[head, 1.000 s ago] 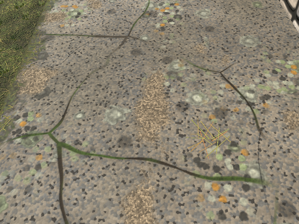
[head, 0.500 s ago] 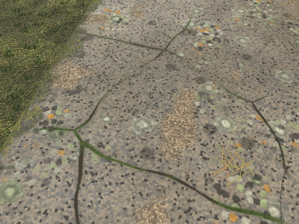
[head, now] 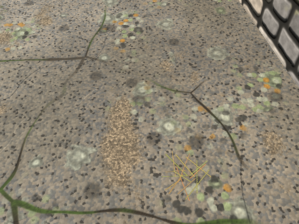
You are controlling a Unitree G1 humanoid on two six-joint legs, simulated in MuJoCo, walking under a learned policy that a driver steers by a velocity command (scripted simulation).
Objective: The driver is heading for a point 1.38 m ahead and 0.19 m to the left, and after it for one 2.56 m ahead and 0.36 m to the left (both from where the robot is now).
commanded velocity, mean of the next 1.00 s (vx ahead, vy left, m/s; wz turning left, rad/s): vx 0.49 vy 0.00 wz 0.23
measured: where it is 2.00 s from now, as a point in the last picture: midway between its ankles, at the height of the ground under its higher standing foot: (124, 123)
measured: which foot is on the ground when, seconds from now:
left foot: up 0.00-0.36, down 0.38-0.90, up 0.92-1.00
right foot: down 0.00-0.40, up 0.42-0.88, down 0.90-1.00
